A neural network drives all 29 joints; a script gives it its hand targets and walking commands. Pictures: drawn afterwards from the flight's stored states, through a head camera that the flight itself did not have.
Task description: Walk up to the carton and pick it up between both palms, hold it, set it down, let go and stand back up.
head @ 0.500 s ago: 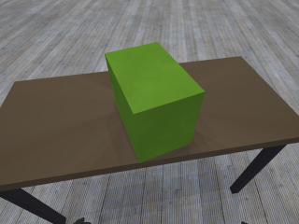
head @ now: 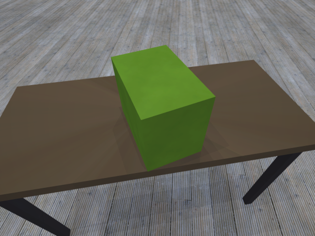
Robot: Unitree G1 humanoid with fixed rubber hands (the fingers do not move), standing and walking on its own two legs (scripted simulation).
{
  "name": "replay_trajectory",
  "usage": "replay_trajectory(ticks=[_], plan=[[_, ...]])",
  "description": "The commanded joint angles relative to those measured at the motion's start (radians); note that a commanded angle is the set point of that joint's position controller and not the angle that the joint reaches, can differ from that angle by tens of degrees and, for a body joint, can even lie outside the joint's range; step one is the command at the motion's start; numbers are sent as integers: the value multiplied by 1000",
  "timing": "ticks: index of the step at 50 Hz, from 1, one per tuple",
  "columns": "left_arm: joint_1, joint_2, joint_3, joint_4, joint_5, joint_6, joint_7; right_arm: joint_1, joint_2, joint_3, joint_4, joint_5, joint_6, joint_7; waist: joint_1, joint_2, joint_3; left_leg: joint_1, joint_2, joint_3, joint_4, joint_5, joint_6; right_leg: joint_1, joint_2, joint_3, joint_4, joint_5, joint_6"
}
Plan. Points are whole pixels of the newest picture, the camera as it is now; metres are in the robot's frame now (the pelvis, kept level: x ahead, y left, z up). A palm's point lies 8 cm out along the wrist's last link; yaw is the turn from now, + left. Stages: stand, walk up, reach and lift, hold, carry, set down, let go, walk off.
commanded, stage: stand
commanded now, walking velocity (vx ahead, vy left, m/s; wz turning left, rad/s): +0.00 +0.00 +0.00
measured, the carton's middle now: (157, 105) +0.50 +0.04 +0.05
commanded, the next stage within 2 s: walk up in 0.52 s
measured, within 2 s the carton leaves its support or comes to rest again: neither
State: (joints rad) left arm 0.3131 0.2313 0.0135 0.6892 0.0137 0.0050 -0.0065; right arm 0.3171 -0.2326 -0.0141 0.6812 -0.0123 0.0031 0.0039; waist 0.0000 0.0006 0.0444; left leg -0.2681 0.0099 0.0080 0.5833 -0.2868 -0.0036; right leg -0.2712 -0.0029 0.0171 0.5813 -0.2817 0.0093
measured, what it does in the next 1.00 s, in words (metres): stands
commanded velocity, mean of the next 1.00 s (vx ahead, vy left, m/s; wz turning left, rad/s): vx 0.00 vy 0.00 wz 0.00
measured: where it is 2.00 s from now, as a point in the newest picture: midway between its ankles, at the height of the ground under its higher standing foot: outside the picture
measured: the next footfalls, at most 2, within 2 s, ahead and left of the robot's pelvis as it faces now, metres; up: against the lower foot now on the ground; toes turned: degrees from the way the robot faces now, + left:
left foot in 1.48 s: +0.15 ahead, +0.07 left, +0.00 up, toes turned +6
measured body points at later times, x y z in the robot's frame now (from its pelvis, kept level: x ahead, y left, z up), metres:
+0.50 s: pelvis +0.00 +0.00 +0.00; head +0.01 +0.00 +0.45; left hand +0.09 +0.25 -0.12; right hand +0.08 -0.25 -0.12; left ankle +0.02 +0.12 -0.73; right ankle +0.02 -0.13 -0.73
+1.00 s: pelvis +0.03 -0.02 +0.00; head +0.04 -0.02 +0.45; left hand +0.07 +0.25 -0.12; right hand +0.09 -0.28 -0.13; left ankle +0.03 +0.11 -0.73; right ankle +0.02 -0.13 -0.73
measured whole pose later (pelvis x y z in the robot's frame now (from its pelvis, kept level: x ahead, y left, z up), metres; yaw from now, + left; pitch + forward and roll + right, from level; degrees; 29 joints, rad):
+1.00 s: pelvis +0.03 -0.02 +0.00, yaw +6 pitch -1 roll -1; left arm 0.37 0.26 0.01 0.71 0.04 -0.01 -0.01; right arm 0.45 -0.25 -0.03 0.70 -0.03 0.00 -0.01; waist -0.01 0.02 0.03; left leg -0.29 0.00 -0.06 0.64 -0.32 0.00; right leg -0.22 0.00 -0.09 0.60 -0.36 -0.02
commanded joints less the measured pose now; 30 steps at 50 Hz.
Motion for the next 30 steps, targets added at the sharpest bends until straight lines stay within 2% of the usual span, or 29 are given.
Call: replay_trajectory(ticks=[1,4,10,17,23,30], plan=[[-5,129,42,-98,0,-31,8,0,-134,-44,-90,-1,-30,-7,-3,1,-35,-7,76,-95,-119,46,33,4,-71,84,-105,52,-34],[-5,131,40,-95,-4,-31,9,3,-134,-43,-87,1,-31,-8,-3,-21,-41,4,75,-90,-113,73,31,2,-71,83,-105,69,-33],[1,131,37,-84,-3,-27,11,6,-135,-41,-80,0,-27,-10,-2,10,-45,14,74,-91,-112,79,32,3,-72,86,-104,75,-36],[0,137,38,-79,-5,-27,11,14,-138,-40,-68,1,-26,-10,-3,-9,-33,8,73,-95,-121,67,31,1,-72,86,-114,60,-33],[1,140,37,-66,-3,-27,11,14,-135,-37,-61,1,-26,-10,-2,9,-24,-2,75,-96,-130,47,32,3,-73,86,-120,47,-35],[7,138,35,-59,-5,-27,13,14,-142,-36,-50,3,-28,-12,-3,-4,-34,5,78,-101,-134,65,33,11,-70,84,-115,65,-32]])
